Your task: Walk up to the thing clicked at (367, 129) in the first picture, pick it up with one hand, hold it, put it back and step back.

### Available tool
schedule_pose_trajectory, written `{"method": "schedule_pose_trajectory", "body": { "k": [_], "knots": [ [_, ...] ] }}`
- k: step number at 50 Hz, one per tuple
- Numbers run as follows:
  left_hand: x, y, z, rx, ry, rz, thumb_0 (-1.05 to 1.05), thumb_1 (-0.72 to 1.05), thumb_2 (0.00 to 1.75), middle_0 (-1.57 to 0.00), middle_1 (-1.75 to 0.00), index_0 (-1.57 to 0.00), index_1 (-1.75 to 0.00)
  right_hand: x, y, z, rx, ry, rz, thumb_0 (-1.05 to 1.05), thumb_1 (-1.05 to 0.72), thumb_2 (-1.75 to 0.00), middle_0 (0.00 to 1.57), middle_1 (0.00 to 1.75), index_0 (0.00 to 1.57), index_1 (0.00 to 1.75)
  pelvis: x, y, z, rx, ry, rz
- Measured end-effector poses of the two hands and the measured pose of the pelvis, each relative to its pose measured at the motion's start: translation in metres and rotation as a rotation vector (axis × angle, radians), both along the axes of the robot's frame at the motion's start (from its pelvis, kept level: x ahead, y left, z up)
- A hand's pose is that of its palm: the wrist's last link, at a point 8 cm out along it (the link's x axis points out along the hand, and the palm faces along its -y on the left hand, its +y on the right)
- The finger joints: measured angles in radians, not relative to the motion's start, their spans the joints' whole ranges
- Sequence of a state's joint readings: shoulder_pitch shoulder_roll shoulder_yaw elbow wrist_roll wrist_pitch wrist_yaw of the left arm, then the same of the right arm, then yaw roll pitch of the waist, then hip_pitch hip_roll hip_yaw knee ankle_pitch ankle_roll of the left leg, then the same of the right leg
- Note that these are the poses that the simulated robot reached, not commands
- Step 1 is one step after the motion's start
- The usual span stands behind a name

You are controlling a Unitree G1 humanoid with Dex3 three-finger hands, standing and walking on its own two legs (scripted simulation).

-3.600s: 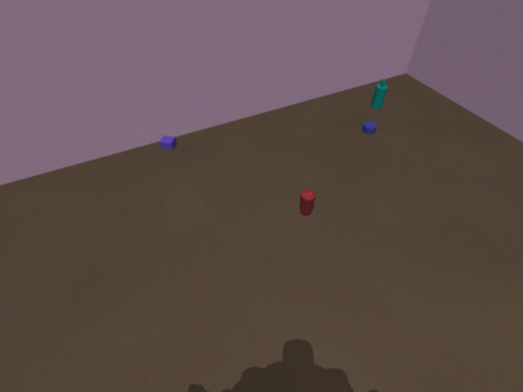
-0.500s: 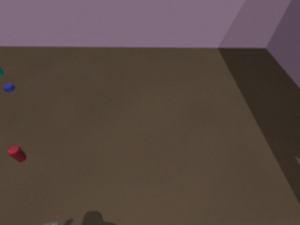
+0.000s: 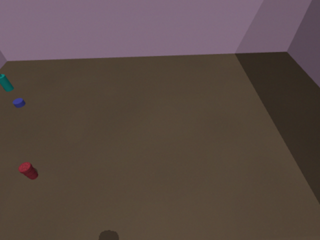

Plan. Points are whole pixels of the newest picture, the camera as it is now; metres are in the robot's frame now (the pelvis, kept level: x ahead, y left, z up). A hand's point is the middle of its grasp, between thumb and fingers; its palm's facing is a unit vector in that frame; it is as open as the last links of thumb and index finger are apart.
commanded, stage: stand
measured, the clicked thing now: (19, 102) +1.41 +1.36 -0.76
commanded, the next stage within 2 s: none
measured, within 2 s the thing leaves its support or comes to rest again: neither
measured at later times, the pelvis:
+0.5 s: pelvis +0.01 +0.00 +0.00, yaw +1 degrees
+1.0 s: pelvis +0.02 +0.00 +0.00, yaw +1 degrees
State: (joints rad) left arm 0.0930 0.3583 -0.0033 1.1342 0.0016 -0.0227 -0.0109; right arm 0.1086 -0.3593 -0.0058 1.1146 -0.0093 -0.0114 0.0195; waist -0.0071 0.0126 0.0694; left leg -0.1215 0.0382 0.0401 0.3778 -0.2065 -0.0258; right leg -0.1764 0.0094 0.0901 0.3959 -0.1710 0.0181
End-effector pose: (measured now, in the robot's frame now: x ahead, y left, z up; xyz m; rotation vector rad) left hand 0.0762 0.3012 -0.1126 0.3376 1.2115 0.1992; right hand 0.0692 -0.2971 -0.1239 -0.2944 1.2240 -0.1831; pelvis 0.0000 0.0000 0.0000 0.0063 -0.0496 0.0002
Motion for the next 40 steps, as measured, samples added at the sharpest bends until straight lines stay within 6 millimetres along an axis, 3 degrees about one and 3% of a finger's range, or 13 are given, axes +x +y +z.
{"method": "schedule_pose_trajectory", "body": {
  "k": [40],
  "knots": [
    [0.004, -0.001, -0.002, -0.01, 0.018, 0.034, 0.01, 0.91, 0.9, -0.2, -0.3, -0.2, -0.3, 0.025, 0.002, 0.005, -0.009, 0.013, 0.014, 0.0, -0.9, -0.9, 0.2, 0.3, 0.2, 0.3, 0.016, 0.0, 0.003, -0.003, 0.015, 0.023]
  ]
}}
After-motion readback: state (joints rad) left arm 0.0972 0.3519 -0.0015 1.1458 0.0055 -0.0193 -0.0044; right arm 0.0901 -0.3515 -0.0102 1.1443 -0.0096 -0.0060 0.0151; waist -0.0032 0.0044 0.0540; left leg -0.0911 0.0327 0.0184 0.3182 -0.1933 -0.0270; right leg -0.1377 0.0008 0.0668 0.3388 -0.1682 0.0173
